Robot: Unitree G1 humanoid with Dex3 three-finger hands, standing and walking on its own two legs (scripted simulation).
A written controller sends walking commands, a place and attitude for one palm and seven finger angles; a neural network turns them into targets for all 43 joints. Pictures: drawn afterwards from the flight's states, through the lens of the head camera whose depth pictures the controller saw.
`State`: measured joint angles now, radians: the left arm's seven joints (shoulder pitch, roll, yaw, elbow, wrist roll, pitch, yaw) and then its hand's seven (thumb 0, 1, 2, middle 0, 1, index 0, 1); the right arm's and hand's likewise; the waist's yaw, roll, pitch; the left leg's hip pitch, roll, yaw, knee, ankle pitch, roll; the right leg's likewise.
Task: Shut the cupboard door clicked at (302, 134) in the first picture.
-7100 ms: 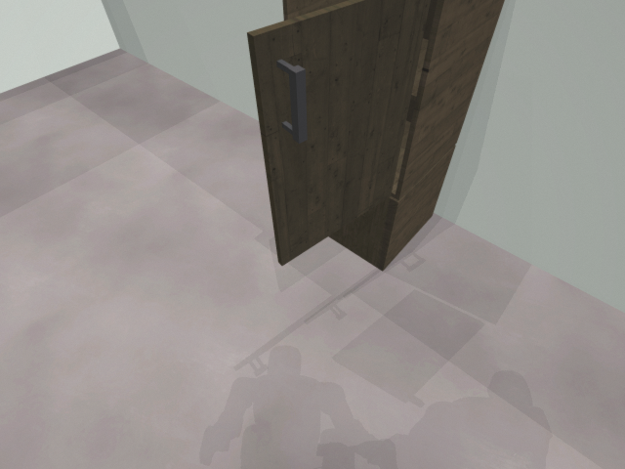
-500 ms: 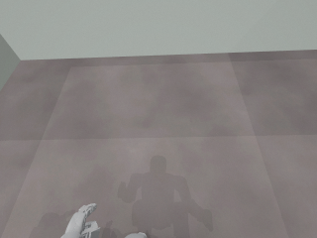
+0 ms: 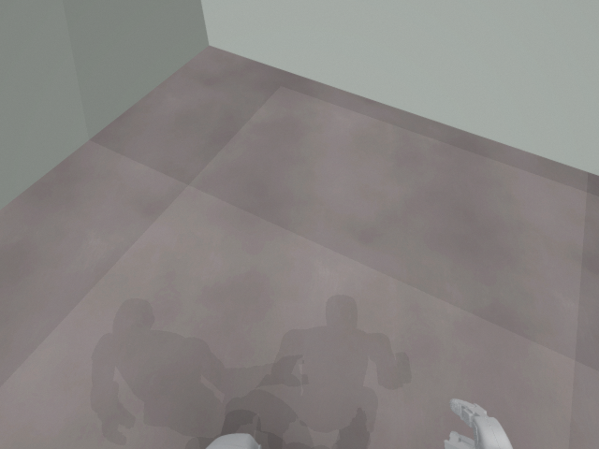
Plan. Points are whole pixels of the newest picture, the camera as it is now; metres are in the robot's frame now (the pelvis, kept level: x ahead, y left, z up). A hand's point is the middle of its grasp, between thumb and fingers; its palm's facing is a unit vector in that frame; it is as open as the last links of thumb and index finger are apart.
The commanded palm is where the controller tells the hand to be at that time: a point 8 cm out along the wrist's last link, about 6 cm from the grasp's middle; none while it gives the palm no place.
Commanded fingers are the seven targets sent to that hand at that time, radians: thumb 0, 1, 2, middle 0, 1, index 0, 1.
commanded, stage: walk to a spot facing it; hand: left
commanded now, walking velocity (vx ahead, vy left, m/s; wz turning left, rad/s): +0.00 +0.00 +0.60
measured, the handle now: out of the picture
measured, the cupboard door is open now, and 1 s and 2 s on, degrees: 80 80 80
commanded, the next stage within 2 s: none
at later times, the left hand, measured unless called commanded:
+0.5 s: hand out of the picture +0.11 +0.20 -0.14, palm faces +0.22 -0.94 -0.26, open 7.4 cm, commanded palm none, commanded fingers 0.00 0.90 0.90 -0.20 -0.30 -0.20 -0.30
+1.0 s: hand out of the picture -0.12 +0.19 -0.18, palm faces +0.59 -0.77 -0.25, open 7.4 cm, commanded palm none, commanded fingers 0.00 0.90 0.90 -0.20 -0.30 -0.20 -0.30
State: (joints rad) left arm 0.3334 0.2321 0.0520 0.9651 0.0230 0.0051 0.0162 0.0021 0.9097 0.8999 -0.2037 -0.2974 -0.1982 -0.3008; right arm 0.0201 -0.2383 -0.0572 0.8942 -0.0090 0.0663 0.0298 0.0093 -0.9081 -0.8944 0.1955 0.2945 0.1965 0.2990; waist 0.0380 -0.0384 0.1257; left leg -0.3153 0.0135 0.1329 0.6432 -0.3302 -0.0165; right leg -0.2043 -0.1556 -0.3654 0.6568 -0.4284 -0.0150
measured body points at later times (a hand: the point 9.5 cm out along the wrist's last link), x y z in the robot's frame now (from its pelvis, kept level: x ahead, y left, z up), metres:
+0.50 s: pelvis +0.00 -0.02 +0.01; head +0.06 -0.02 +0.45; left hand +0.09 +0.25 -0.12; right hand +0.08 -0.27 -0.15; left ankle +0.00 +0.10 -0.72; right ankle +0.01 -0.14 -0.73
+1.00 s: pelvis -0.01 +0.00 +0.00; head +0.02 +0.05 +0.44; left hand -0.15 +0.23 -0.16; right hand +0.25 -0.14 -0.12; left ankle -0.06 +0.08 -0.73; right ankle +0.01 -0.14 -0.69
